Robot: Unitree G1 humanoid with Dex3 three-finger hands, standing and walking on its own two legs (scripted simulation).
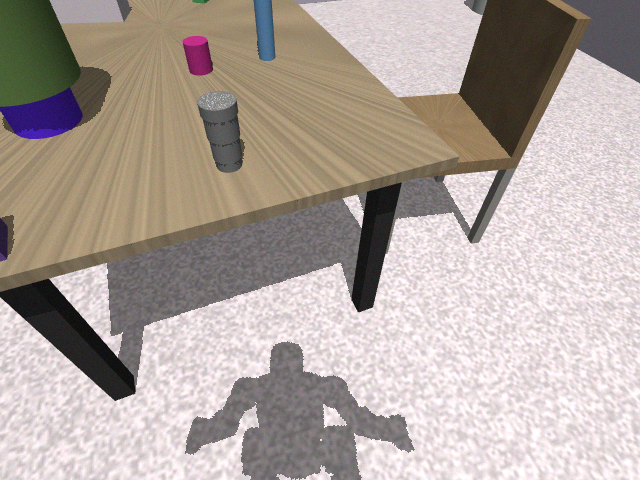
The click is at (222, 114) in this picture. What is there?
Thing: tapered cup
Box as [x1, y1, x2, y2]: [197, 91, 241, 172]
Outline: 213,91 202,95 198,99 197,103 200,115 203,119 207,138 210,142 213,158 216,162 217,168 221,171 230,172 238,169 241,166 241,150 238,137 239,129 236,115 236,100 234,95 229,92
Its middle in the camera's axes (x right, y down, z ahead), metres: -0.19 -0.20 +0.77
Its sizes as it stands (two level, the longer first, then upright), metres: 0.071 0.071 0.149
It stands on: a support 0.74 m high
